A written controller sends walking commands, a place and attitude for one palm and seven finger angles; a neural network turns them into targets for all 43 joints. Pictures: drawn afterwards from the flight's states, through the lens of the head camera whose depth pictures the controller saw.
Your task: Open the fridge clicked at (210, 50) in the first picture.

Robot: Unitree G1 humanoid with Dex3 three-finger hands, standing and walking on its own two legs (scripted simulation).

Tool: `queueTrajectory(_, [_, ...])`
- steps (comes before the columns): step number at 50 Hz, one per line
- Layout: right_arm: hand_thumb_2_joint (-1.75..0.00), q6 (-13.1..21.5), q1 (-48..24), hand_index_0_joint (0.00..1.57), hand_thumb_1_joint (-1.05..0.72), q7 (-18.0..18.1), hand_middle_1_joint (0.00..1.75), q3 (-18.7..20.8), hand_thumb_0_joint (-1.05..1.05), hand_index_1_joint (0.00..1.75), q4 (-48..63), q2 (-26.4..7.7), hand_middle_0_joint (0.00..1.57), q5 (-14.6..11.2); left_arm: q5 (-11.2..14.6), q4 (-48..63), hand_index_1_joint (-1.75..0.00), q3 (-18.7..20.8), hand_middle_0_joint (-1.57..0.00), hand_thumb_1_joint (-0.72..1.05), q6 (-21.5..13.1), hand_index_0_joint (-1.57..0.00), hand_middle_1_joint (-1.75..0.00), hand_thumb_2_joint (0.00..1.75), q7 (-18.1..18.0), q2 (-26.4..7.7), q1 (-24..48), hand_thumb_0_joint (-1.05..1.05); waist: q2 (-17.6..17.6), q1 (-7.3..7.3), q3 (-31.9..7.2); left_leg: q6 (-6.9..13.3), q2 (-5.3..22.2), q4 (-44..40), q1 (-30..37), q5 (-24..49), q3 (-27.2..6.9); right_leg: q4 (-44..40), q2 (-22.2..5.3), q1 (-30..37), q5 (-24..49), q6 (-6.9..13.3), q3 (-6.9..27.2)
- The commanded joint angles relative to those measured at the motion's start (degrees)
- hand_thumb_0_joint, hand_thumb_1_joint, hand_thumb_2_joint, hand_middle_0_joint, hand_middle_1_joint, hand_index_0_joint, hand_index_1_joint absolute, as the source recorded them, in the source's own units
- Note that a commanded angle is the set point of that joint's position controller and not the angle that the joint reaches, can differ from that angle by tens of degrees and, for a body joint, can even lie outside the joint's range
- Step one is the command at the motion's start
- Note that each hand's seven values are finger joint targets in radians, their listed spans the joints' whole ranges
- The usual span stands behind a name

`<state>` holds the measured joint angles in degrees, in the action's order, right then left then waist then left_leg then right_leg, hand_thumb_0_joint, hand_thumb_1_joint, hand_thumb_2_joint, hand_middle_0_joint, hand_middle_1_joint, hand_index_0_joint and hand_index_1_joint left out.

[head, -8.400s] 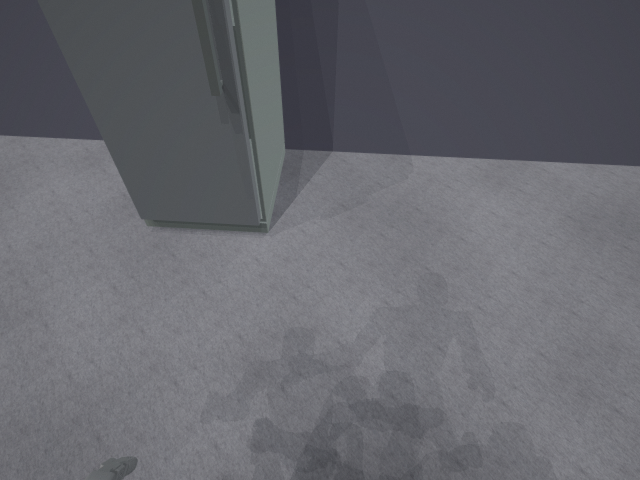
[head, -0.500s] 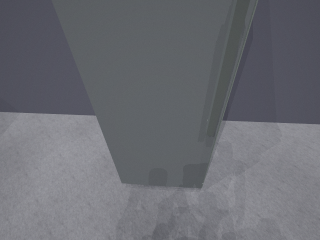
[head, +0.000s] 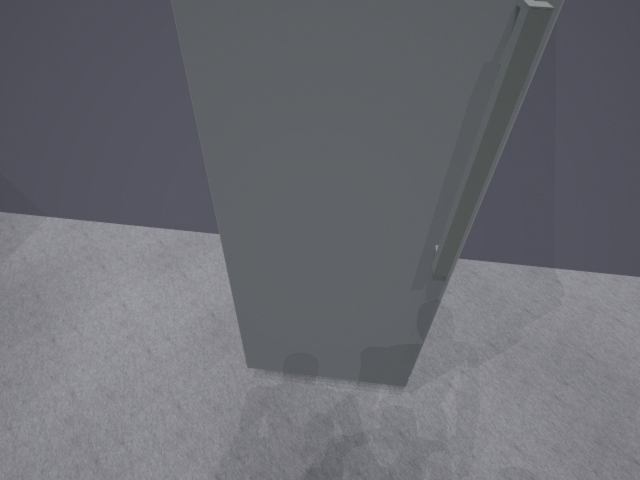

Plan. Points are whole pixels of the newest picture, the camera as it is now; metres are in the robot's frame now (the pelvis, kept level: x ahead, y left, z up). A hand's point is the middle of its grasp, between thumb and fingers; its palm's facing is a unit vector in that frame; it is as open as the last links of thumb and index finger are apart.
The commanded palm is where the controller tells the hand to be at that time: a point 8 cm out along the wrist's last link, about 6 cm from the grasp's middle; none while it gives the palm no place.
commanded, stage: come to a stop and stand still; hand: right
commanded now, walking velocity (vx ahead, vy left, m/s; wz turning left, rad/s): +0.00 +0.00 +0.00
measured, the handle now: (473, 164) +0.55 -0.20 +0.15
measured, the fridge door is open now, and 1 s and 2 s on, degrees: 0 0 0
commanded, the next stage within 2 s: look again from close up in 0.94 s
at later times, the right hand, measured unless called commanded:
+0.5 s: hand out of the picture -0.06 -0.18 -0.18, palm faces +0.06 +0.99 -0.16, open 7.4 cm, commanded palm none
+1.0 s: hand out of the picture -0.06 -0.19 -0.17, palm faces +0.05 +0.98 -0.17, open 7.4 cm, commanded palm none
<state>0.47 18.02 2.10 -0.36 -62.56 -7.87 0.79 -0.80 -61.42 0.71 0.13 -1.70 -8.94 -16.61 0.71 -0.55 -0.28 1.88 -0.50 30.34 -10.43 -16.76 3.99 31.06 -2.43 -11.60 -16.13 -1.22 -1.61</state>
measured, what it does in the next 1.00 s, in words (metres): stands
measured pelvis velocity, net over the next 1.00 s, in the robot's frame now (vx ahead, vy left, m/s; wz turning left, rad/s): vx -0.03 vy -0.03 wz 0.00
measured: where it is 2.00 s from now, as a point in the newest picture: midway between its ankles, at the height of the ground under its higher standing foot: outside the picture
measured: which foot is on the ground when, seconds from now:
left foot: down 0.00-1.00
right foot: down 0.00-1.00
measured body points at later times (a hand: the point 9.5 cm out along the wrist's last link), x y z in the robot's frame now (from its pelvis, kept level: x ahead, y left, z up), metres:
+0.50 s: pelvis -0.03 -0.01 +0.00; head -0.04 -0.02 +0.45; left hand -0.07 +0.19 -0.15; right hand -0.06 -0.23 -0.16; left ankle +0.00 +0.10 -0.73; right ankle +0.01 -0.13 -0.73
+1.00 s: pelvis -0.03 -0.03 +0.00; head -0.04 -0.03 +0.45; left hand -0.04 +0.19 -0.16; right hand -0.06 -0.24 -0.16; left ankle +0.00 +0.10 -0.73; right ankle +0.01 -0.13 -0.73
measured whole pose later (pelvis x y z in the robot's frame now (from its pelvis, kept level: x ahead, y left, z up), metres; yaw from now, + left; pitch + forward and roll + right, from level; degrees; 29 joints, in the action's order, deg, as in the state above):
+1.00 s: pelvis -0.03 -0.03 +0.00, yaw +0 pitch -1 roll +0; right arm 0.3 21.6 1.9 0.3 -61.7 -7.4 1.0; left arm -0.8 -62.4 0.5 -0.3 -1.0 -7.5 -18.4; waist -0.2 0.3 0.3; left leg -0.4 1.8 27.1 -14.5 -11.5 3.0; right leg 27.3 0.1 -15.4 -10.9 1.4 -2.7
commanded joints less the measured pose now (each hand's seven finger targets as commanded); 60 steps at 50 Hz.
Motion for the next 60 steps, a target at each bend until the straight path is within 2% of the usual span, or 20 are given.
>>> queueTrajectory(1, [-0.9, 1.1, 3.1, 0.2, -0.9, 0.3, 0.3, 1.2, 0.0, 0.3, 2.8, -6.9, 0.2, 0.1, -0.1, 1.9, -0.3, 0.0, -0.2, 0.9, -1.0, -0.2, -0.3, 0.9, 0.2, -3.4, -4.1, 0.0, -1.4, -0.3, 7.8, 1.0, 6.7, -12.1, -7.0, -3.5, -8.0, -6.9, -1.8, -2.7, 2.3, 1.8, 2.6])
queueTrajectory(3, [-0.9, 1.1, 3.3, 0.2, -0.9, 0.2, 0.3, 1.3, 0.0, 0.3, 3.0, -6.8, 0.2, 0.1, -0.2, 1.8, -0.3, -0.1, -0.2, 0.9, -1.1, -0.2, -0.3, 0.9, 0.2, -3.5, -4.5, 0.0, -2.6, -0.19, 7.0, 1.0, 6.8, -12.4, -6.3, -3.2, -8.1, -7.4, -1.7, -2.6, 2.8, 1.9, 2.7])
queueTrajectory(4, [-0.9, 1.1, 3.4, 0.2, -0.9, 0.2, 0.3, 1.3, 0.0, 0.3, 3.0, -6.7, 0.2, 0.0, -0.2, 1.7, -0.3, -0.1, -0.2, 0.9, -1.1, -0.2, -0.3, 0.9, 0.2, -3.8, -4.6, 0.0, -1.4, -0.22, 7.4, 1.0, 6.7, -12.5, -6.6, -3.7, -8.0, -7.7, -1.8, -2.8, 2.2, 1.8, 2.8])
queueTrajectory(12, [-0.9, 0.9, 4.8, 0.2, -0.9, 0.1, 0.3, 1.4, 0.0, 0.3, 3.1, -6.6, 0.2, 0.0, -0.2, 0.7, -0.3, -0.4, -0.2, 0.9, -1.1, -0.2, -0.3, 0.9, 0.2, -3.5, -6.5, 0.0, -1.8, 0.17, 7.5, 0.9, 6.8, -13.3, -6.0, -6.7, -7.9, -9.1, -1.6, -5.0, -0.5, 1.9, 3.1])
queueTrajectory(15, [-0.9, 1.0, 5.5, 0.2, -0.9, 0.1, 0.3, 1.5, 0.0, 0.3, 2.8, -6.4, 0.2, 0.0, -0.1, 0.2, -0.3, -0.3, -0.2, 0.9, -1.2, -0.2, -0.3, 0.9, 0.2, -3.1, -7.1, 0.0, -1.7, 0.41, 6.2, 0.8, 6.8, -12.8, -4.6, -5.3, -7.3, -9.3, -1.7, -5.3, 0.0, 2.0, 3.4])
queueTrajectory(19, [-0.9, 0.9, 6.1, 0.2, -0.9, 0.1, 0.3, 1.4, 0.0, 0.3, 2.4, -5.8, 0.2, -0.1, -0.1, -0.4, -0.3, -0.3, -0.2, 0.9, -1.4, -0.2, -0.3, 0.9, 0.1, -3.1, -7.7, 0.0, 0.1, 0.56, 6.7, 0.7, 6.6, -11.7, -4.3, -4.8, -6.7, -10.6, -2.0, -6.9, -1.6, 2.1, 4.3])
queueTrajectory(20, [-0.9, 0.8, 6.4, 0.2, -0.9, 0.2, 0.3, 1.4, 0.0, 0.3, 2.4, -5.6, 0.2, 0.0, 0.0, -0.4, -0.3, -0.3, -0.2, 0.9, -1.3, -0.2, -0.3, 0.9, 0.1, -2.9, -7.5, 0.0, -0.6, 0.67, 7.2, 0.7, 6.4, -11.8, -4.2, -4.6, -6.7, -10.7, -2.2, -7.3, -2.0, 2.2, 4.6])
queueTrajectory(27, [-0.9, 0.7, 7.3, 0.2, -0.9, 0.3, 0.3, 1.3, 0.0, 0.3, 1.9, -4.7, 0.2, 0.1, 0.0, -0.5, -0.3, 0.0, -0.2, 0.9, -1.4, -0.2, -0.3, 0.9, 0.0, -3.1, -7.9, 0.0, 1.1, 0.7, 6.7, 0.5, 6.1, -10.3, -3.7, -3.5, -6.1, -12.2, -2.6, -8.7, -5.1, 2.5, 6.2])
queueTrajectory(31, [-0.9, 0.7, 7.6, 0.2, -0.9, 0.3, 0.3, 1.3, 0.0, 0.3, 1.8, -4.0, 0.2, 0.3, 0.0, -0.2, -0.3, 0.2, -0.2, 0.9, -1.5, -0.2, -0.3, 0.9, 0.0, -3.3, -7.5, 0.0, 0.0, 0.74, 7.1, 0.3, 6.0, -9.9, -3.9, -2.6, -6.0, -13.0, -3.0, -9.1, -6.0, 2.8, 6.7])
queueTrajectory(36, [-0.9, 0.6, 7.8, 0.2, -0.9, 0.3, 0.3, 1.3, 0.0, 0.3, 2.1, -3.9, 0.2, 0.5, 0.0, 0.2, -0.3, 0.4, -0.2, 0.9, -1.4, -0.2, -0.3, 0.9, 0.1, -3.7, -6.9, 0.0, 1.5, 0.7, 7.7, 0.1, 5.6, -9.3, -4.4, -2.9, -5.8, -14.4, -3.4, -10.2, -9.3, 3.0, 7.4])
queueTrajectory(39, [-0.9, 0.6, 8.1, 0.2, -0.9, 0.2, 0.3, 1.4, 0.0, 0.3, 2.1, -3.8, 0.2, 0.6, -0.1, 0.5, -0.3, 0.6, -0.2, 0.9, -1.3, -0.2, -0.3, 0.9, 0.1, -3.9, -6.3, 0.0, 1.1, 0.88, 7.4, -0.1, 5.5, -9.1, -4.4, -2.9, -5.7, -14.7, -3.4, -10.5, -10.2, 3.1, 7.5])
queueTrajectory(45, [-0.9, 0.7, 8.0, 0.2, -0.9, 0.2, 0.3, 1.4, 0.0, 0.3, 2.4, -4.0, 0.2, 0.6, -0.1, 1.0, -0.3, 0.7, -0.2, 0.9, -1.2, -0.2, -0.3, 0.9, 0.3, -4.0, -5.9, 0.0, -1.1, 0.6, 6.7, 0.0, 5.9, -9.7, -5.6, -3.7, -6.5, -13.5, -3.1, -8.8, -8.3, 3.1, 6.9])
queueTrajectory(50, [-0.9, 1.0, 7.4, 0.2, -0.9, 0.2, 0.3, 1.4, 0.0, 0.3, 2.6, -4.5, 0.2, 0.5, 0.0, 0.9, -0.3, 0.5, -0.2, 0.9, -1.6, -0.2, -0.3, 0.9, 0.3, -4.1, -5.6, 0.0, -0.8, 0.51, 4.9, 0.2, 6.3, -9.7, -4.8, -0.9, -6.9, -12.5, -3.0, -6.8, -4.1, 3.1, 6.2])
queueTrajectory(53, [-0.9, 1.2, 6.8, 0.2, -0.9, 0.1, 0.3, 1.5, 0.0, 0.3, 2.6, -4.8, 0.2, 0.3, 0.1, 0.6, -0.3, 0.4, -0.2, 0.9, -1.7, -0.2, -0.3, 0.9, 0.3, -4.1, -5.3, 0.0, -1.6, 0.49, 4.9, 0.3, 6.6, -9.8, -4.5, 0.1, -7.0, -11.8, -2.7, -6.3, -1.4, 2.8, 5.5])
queueTrajectory(56, [-0.9, 1.1, 6.5, 0.2, -0.9, 0.2, 0.3, 1.4, 0.0, 0.3, 2.6, -5.0, 0.2, 0.3, 0.1, 0.4, -0.3, 0.3, -0.2, 0.9, -1.8, -0.2, -0.3, 0.9, 0.3, -4.1, -5.0, 0.0, -0.4, 0.63, 5.0, 0.2, 6.5, -9.7, -3.9, 1.3, -6.9, -12.1, -2.8, -6.0, -0.6, 2.9, 5.5])
queueTrajectory(59, [-0.9, 1.2, 6.1, 0.2, -0.9, 0.2, 0.3, 1.3, 0.0, 0.3, 2.4, -5.1, 0.2, 0.2, 0.1, 0.2, -0.3, 0.1, -0.2, 0.9, -1.7, -0.2, -0.3, 0.9, 0.3, -4.1, -4.8, 0.0, -1.2, 0.6, 4.3, 0.2, 6.7, -9.8, -3.3, 2.1, -7.0, -11.7, -2.7, -5.1, 1.1, 2.7, 5.0])
queueTrajectory(60, [-0.9, 1.2, 6.1, 0.2, -0.9, 0.2, 0.3, 1.2, 0.0, 0.3, 2.4, -5.2, 0.2, 0.3, 0.2, 0.0, -0.3, 0.1, -0.2, 0.9, -1.7, -0.2, -0.3, 0.9, 0.3, -3.9, -4.7, 0.0, -1.3, 0.7, 5.2, 0.2, 6.6, -10.1, -3.7, 2.1, -6.9, -11.6, -2.7, -5.1, 1.3, 2.7, 5.0])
